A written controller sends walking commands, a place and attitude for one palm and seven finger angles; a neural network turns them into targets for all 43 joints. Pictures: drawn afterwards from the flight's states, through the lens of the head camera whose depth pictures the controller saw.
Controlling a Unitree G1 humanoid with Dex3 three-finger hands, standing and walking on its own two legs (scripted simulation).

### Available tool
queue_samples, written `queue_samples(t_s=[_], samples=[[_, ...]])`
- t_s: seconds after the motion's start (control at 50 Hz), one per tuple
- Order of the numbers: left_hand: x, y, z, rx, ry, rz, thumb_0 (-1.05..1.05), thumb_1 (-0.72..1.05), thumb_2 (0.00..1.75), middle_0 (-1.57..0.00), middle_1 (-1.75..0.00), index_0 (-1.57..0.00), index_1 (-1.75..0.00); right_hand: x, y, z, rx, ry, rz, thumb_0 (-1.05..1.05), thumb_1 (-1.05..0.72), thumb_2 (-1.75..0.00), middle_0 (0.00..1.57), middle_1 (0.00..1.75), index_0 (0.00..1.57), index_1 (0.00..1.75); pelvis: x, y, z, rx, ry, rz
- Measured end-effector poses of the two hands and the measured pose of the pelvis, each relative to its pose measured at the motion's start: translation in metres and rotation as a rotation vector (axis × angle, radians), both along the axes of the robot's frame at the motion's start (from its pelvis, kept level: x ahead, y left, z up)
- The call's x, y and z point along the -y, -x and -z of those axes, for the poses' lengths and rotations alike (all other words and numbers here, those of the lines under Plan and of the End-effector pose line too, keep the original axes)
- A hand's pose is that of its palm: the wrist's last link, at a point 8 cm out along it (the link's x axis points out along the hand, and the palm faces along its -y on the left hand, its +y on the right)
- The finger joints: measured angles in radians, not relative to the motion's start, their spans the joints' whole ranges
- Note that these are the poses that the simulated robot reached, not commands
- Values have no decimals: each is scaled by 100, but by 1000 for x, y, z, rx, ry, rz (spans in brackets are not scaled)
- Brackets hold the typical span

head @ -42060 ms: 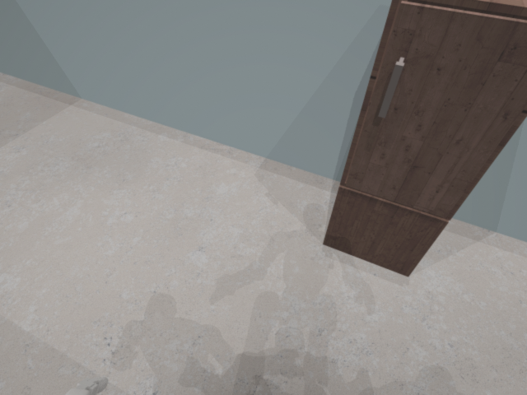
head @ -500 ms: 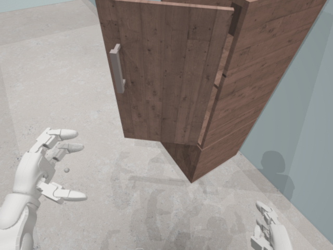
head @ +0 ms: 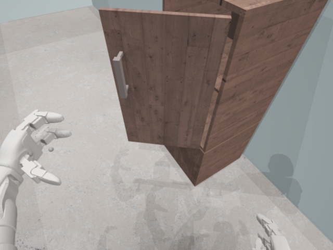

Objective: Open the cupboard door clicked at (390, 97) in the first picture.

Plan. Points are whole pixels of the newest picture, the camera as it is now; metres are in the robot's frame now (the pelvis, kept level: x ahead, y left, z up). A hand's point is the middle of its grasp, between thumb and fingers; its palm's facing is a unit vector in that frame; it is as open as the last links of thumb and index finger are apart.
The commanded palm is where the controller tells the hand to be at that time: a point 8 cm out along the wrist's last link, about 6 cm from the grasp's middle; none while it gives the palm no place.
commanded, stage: raise the hand with hooked fingers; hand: left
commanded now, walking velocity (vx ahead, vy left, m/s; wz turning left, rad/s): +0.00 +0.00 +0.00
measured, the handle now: (122, 75) +0.60 +0.19 +0.08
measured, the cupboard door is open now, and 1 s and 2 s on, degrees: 51 51 51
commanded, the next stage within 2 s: move the hooked fingers beside the handle in 0.38 s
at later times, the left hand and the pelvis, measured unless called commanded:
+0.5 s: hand (56, 154) +0.29 +0.26 +0.10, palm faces -0.03 -1.00 -0.03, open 14.0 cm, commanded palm +0.26 +0.31 +0.10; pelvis +0.00 -0.01 +0.00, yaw +0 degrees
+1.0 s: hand (79, 121) +0.38 +0.25 +0.10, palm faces -0.05 -1.00 -0.01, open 13.9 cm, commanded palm +0.36 +0.30 +0.09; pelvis +0.00 -0.01 -0.01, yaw -1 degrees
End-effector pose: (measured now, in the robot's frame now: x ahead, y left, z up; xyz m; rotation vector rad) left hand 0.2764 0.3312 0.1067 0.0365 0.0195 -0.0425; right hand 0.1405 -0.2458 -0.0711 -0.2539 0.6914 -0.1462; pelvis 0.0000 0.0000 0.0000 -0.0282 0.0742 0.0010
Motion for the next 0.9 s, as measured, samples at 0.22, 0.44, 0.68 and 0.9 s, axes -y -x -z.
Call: queue_samples(t_s=[0.22,0.44,0.68,0.9], samples=[[13,5,10,30,10,-25,-1,-50,30,-30,-120,-30,-120,9,8,-5,2,15,10,2,-91,-90,20,30,20,30,5,3,0,4,-5,11],[14,8,4,13,3,-10,-1,-50,30,-30,-120,-30,-120,3,-1,-2,31,-12,-1,2,-90,-90,20,30,20,30,7,4,0,8,-6,5],[15,-12,6,32,22,-22,-1,-50,30,-30,-120,-30,-120,7,0,3,-4,8,-12,2,-90,-90,20,30,20,30,11,6,2,-3,-5,-7],[31,-69,4,14,22,26,-1,-50,30,-30,-120,-30,-120,21,28,13,-100,20,59,2,-91,-90,20,30,20,30,10,2,4,-45,-9,12]])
